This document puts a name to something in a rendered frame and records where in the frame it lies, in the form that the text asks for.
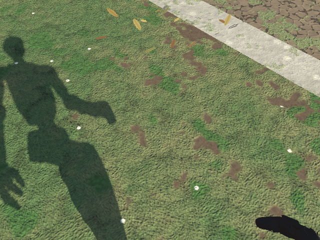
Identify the robot right hand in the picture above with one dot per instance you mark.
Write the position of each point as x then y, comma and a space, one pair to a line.
286, 226

